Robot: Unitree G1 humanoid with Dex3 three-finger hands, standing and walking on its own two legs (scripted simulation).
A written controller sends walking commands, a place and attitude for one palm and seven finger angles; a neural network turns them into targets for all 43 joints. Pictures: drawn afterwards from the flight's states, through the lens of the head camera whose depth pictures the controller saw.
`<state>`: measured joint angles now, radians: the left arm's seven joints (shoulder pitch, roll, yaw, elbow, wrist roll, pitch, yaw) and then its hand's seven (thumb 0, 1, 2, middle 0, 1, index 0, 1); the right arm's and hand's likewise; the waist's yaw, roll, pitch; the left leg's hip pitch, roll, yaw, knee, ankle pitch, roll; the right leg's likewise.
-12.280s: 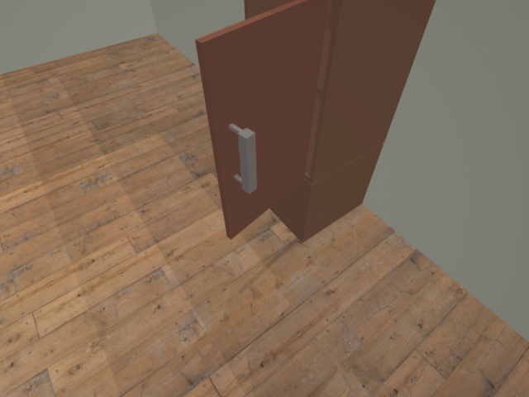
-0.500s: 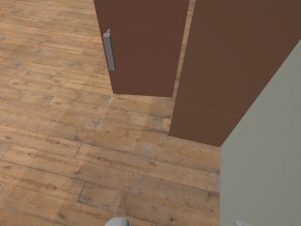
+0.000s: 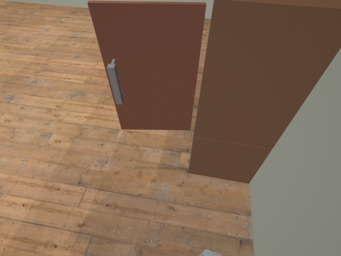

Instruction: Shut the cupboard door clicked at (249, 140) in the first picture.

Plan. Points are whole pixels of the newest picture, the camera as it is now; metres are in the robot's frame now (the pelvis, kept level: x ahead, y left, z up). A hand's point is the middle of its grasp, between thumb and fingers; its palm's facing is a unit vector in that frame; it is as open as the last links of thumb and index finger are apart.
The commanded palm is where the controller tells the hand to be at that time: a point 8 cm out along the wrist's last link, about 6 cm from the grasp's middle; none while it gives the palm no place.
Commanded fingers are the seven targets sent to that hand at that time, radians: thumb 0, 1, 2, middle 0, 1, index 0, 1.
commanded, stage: take the last steps up to it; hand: left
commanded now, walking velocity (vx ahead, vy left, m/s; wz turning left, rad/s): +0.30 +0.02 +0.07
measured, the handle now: (116, 82) +0.72 +0.24 -0.03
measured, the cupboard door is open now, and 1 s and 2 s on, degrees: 100 100 100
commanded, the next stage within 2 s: come to a stop and stand still in 0.52 s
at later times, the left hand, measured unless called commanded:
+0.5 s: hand out of the picture +0.08 +0.14 -0.17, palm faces +0.18 -0.97 -0.15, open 7.3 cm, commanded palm none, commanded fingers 0.00 0.90 0.90 -0.20 -0.30 -0.20 -0.30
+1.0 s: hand (111, 204) +0.30 +0.20 -0.17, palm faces +0.06 -0.96 -0.26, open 7.4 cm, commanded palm none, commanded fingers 0.00 0.90 0.90 -0.20 -0.30 -0.20 -0.30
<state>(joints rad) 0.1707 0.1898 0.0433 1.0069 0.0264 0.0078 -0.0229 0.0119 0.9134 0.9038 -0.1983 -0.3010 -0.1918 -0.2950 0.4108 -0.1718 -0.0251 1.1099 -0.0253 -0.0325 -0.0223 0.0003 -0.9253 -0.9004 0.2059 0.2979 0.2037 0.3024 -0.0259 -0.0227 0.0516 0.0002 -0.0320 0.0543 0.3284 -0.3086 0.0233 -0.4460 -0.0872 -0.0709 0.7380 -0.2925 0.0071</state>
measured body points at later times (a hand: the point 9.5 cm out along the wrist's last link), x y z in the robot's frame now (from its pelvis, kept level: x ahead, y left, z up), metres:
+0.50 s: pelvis +0.15 -0.01 +0.00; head +0.17 -0.01 +0.45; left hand +0.07 +0.19 -0.16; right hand +0.25 -0.24 -0.15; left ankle +0.23 +0.12 -0.72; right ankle +0.08 -0.12 -0.74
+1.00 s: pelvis +0.24 +0.00 -0.01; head +0.27 -0.01 +0.44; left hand +0.29 +0.25 -0.15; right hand +0.28 -0.24 -0.17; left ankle +0.22 +0.11 -0.72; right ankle +0.25 -0.11 -0.74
